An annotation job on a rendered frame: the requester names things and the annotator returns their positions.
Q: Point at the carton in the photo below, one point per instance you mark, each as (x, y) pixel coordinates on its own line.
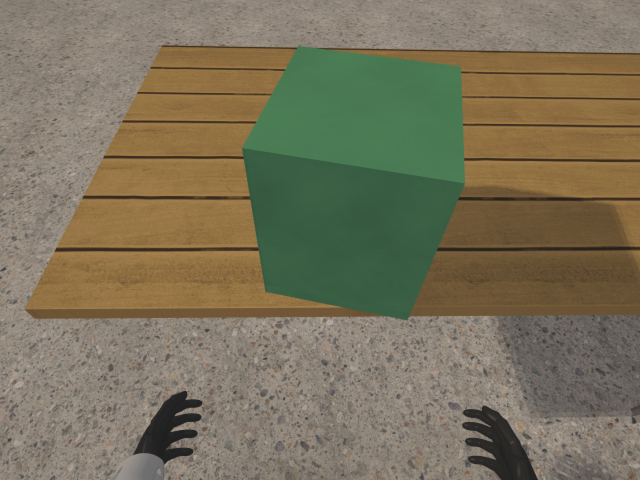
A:
(354, 168)

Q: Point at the robot left hand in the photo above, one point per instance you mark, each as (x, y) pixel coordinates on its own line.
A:
(158, 436)

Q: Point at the table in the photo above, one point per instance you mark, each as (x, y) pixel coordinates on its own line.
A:
(547, 223)

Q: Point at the robot left forearm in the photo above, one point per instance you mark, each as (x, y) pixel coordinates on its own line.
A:
(142, 466)

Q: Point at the robot right hand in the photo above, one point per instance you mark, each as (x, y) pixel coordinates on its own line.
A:
(511, 462)

